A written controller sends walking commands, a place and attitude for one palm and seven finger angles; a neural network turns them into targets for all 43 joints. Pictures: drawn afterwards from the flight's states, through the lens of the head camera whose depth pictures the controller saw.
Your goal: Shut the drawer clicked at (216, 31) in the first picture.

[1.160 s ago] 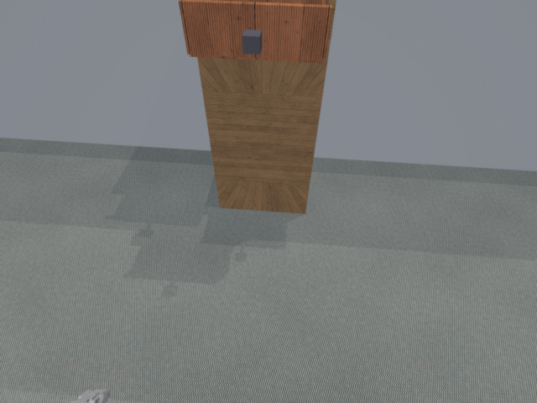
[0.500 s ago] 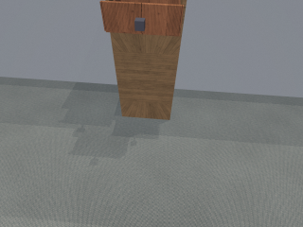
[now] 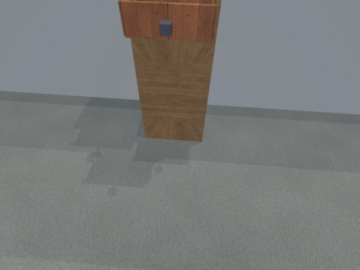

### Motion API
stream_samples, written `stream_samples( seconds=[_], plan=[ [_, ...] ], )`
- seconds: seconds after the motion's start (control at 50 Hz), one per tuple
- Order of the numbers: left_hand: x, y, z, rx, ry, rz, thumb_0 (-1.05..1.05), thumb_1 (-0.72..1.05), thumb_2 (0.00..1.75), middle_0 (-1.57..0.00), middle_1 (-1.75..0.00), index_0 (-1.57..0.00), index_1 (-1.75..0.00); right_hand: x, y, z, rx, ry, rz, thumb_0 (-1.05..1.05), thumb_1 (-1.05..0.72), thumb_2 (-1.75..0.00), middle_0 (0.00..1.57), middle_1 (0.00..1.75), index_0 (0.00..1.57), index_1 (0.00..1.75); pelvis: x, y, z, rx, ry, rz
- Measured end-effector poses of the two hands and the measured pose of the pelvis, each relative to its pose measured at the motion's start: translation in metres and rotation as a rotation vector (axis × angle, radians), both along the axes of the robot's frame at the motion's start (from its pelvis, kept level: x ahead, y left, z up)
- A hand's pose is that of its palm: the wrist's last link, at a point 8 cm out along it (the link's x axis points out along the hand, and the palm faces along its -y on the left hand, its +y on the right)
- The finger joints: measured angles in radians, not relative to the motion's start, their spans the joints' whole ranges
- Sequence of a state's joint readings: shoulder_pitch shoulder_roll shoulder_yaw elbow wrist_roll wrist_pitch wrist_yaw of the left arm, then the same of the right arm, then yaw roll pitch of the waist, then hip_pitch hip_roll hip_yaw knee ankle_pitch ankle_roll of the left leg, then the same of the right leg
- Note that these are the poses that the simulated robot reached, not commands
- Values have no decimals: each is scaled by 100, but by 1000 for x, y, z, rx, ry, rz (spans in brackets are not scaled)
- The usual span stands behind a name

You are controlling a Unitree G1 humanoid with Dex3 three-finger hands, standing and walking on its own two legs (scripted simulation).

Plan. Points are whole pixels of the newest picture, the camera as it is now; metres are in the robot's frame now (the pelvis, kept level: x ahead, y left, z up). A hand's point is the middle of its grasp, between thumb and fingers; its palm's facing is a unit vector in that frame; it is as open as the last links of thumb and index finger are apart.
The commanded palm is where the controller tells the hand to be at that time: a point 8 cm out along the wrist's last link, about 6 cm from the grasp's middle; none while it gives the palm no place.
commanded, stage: look at it before walking up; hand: left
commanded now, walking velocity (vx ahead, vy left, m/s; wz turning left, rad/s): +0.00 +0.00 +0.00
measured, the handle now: (166, 26) +0.94 +0.11 +0.14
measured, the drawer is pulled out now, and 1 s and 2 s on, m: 0.17 0.17 0.17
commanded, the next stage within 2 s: walk to a spot facing it in 0.28 s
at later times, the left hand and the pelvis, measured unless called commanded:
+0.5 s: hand out of the picture +0.07 +0.23 -0.16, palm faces -0.03 -0.95 -0.32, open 7.4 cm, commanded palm none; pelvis +0.02 +0.00 +0.00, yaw -1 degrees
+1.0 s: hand (139, 266) +0.17 +0.12 -0.17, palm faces -0.17 -0.96 -0.21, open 7.4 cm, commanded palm none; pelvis +0.13 -0.06 -0.01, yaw -13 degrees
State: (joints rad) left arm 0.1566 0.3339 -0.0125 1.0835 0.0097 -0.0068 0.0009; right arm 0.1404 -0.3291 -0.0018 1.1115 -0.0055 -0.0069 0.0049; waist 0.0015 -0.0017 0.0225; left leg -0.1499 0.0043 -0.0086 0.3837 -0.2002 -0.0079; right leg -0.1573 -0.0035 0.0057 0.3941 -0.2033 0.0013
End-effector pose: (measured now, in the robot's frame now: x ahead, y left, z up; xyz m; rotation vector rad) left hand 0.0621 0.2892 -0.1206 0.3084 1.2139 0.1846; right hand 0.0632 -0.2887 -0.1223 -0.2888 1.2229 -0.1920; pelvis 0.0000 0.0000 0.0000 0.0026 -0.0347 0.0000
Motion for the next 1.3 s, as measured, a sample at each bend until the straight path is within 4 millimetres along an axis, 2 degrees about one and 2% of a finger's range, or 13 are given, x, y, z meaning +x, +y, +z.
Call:
stream_samples(
  seconds=[0.46, 0.56, 0.66, 0.72, 0.8, 0.84, 0.9, 0.98, 1.04, 1.14, 1.22, 1.26, 1.3],
  plan=[
    [9, -5, 0, 3, 8, 6, 1, 90, 89, -20, -30, -20, -30, 18, -2, 0, -2, -11, 6, 1, -91, -90, 20, 30, 20, 30, 11, -3, 0, -1, 6, -11],
    [4, -19, -13, -44, 63, 3, 0, 91, 90, -20, -30, -20, -30, 9, 11, -11, 33, 3, -36, 1, -91, -90, 20, 30, 20, 30, 25, -3, -5, -4, 13, -52],
    [4, -38, -28, -91, 143, -15, 1, 91, 90, -20, -30, -20, -30, -12, 23, -25, 75, 38, -127, 1, -91, -90, 20, 30, 20, 30, 46, -7, -14, 12, 25, -111],
    [21, -55, -29, -100, 183, -52, 1, 91, 90, -20, -30, -20, -30, -30, 23, -33, 101, 70, -203, 0, -91, -90, 20, 30, 20, 30, 61, -16, -15, 20, 22, -155],
    [67, -81, -32, -103, 124, -104, 1, 91, 90, -20, -30, -20, -30, -54, 17, -49, 131, 172, -269, 0, -91, -90, 20, 30, 20, 30, 81, -34, -26, 12, 15, -181],
    [85, -91, -34, -99, 68, -100, 1, 91, 89, -20, -30, -20, -30, -55, 11, -52, 141, 226, -278, 1, -91, -90, 20, 30, 20, 30, 90, -43, -28, 3, 8, -182],
    [99, -104, -28, -103, 43, -87, 1, 91, 89, -20, -30, -20, -30, -32, 2, -44, 137, 213, -287, 1, -91, -90, 20, 30, 20, 30, 107, -51, -20, -1, 0, -195],
    [110, -118, -21, -112, 93, -118, 0, 91, 89, -20, -30, -20, -30, 24, -10, -29, 125, 88, -299, 1, -91, -90, 20, 29, 20, 30, 128, -56, -8, 5, 9, -224],
    [120, -127, -20, -126, 131, -137, 0, 91, 89, -20, -30, -20, -30, 65, -11, -22, 127, 1, -306, 1, -91, -90, 20, 29, 20, 30, 144, -57, -4, 1, 16, -232],
    [143, -134, -31, -162, 142, -117, 0, 91, 89, -20, -30, -20, -30, 119, 3, -22, 144, -38, -276, 1, -92, -90, 20, 29, 20, 30, 176, -52, -7, -27, 12, -212],
    [162, -131, -49, -197, 141, -67, 0, 91, 89, -20, -30, -20, -30, 156, 13, -26, 114, -38, -240, 0, -94, -90, 20, 30, 20, 30, 205, -43, -18, -54, 3, -182],
    [170, -126, -59, -207, 151, -44, 0, 91, 89, -20, -30, -20, -30, 170, 19, -27, 98, -38, -218, -1, -94, -90, 20, 30, 20, 30, 216, -38, -22, -38, -2, -169],
    [178, -121, -61, -208, 157, -36, 0, 91, 89, -20, -30, -20, -30, 178, 23, -24, 88, -39, -210, -1, -95, -90, 20, 30, 20, 30, 221, -34, -22, -26, -8, -178]
  ],
)
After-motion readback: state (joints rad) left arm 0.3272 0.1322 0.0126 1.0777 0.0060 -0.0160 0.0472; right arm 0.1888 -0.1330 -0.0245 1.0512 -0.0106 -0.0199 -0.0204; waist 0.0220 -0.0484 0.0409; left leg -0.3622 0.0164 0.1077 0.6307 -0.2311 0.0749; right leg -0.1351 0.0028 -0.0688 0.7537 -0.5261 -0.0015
